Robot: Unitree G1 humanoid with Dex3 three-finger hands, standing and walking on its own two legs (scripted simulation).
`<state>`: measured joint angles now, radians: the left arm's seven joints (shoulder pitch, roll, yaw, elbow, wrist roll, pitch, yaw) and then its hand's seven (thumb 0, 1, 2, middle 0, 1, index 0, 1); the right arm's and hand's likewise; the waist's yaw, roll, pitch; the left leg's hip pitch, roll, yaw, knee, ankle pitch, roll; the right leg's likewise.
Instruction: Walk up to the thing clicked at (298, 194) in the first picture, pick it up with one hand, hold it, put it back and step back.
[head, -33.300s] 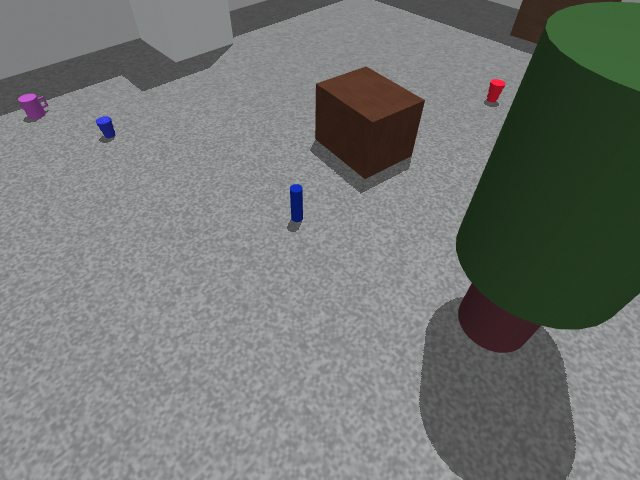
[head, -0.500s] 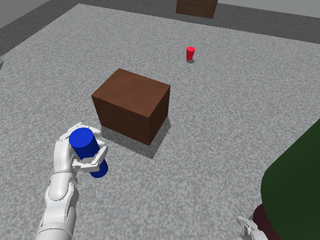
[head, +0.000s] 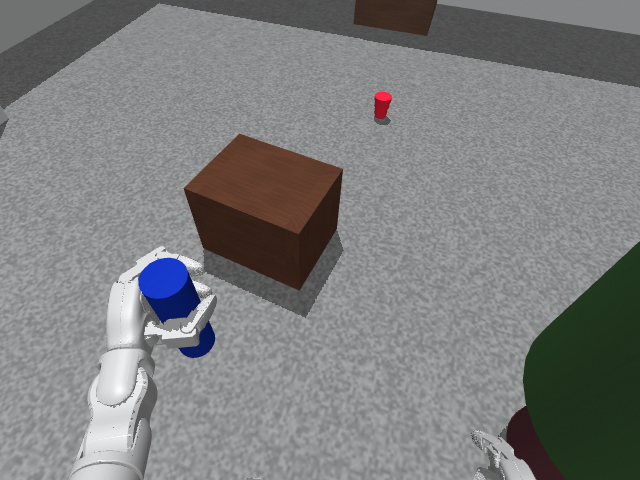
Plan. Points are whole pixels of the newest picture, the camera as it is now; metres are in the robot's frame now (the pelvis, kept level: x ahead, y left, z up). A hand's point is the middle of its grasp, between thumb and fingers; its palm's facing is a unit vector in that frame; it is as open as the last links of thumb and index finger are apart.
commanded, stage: crouch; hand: left
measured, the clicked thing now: (182, 313) +0.33 +0.18 +0.02
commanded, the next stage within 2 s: lower in 1.78 s
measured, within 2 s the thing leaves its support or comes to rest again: neither
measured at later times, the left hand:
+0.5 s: hand (209, 345) +0.36 +0.18 -0.15, palm faces +0.08 -1.00 -0.01, open 7.0 cm
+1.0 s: hand (224, 375) +0.39 +0.20 -0.37, palm faces +0.13 -0.99 -0.03, open 6.9 cm
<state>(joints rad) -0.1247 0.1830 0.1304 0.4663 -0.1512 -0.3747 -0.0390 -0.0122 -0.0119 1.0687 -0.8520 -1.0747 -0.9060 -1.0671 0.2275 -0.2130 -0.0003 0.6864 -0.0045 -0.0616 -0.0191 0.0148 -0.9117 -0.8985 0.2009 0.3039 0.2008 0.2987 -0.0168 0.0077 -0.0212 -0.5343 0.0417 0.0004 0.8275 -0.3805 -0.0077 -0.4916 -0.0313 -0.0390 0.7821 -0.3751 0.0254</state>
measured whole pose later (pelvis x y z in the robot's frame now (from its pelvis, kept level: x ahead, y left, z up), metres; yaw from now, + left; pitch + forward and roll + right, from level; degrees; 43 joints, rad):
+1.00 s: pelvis -0.08 -0.01 -0.33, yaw -4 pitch +32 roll -4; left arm -0.70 0.43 0.48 1.16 -0.07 -0.78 -0.18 -0.01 -0.02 1.09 -0.86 -1.07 -0.92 -1.06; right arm 0.09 -0.25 0.04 0.72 -0.13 -0.03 0.09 0.01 -0.92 -0.91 0.20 0.30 0.20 0.30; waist -0.15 -0.04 -0.12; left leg -2.05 0.05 -0.10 2.14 -0.66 -0.03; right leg -2.00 -0.02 -0.05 2.10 -0.67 0.00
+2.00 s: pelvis -0.08 +0.00 -0.43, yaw -10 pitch +24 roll -11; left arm -0.76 0.68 0.57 1.27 -0.05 -0.79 -0.16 -0.01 -0.03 1.09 -0.87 -1.06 -0.93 -1.05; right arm 0.02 -0.33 0.25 0.66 -0.23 0.04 0.12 0.00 -0.91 -0.90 0.20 0.30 0.20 0.30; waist -0.25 -0.11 0.11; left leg -2.28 0.03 -0.24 2.52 -0.68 -0.03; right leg -2.17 0.01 -0.13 2.39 -0.65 0.04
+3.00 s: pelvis -0.09 +0.02 -0.45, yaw -16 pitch +16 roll -17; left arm -0.78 0.93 0.54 1.48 -0.04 -0.97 -0.05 -0.01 -0.03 1.10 -0.88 -1.05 -0.93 -1.04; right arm -0.13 -0.37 0.51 0.56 -0.35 0.06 0.12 0.00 -0.90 -0.89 0.20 0.30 0.20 0.30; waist -0.30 -0.27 0.30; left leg -2.24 0.03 -0.38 2.63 -0.71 -0.02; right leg -2.07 0.06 -0.23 2.38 -0.63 0.08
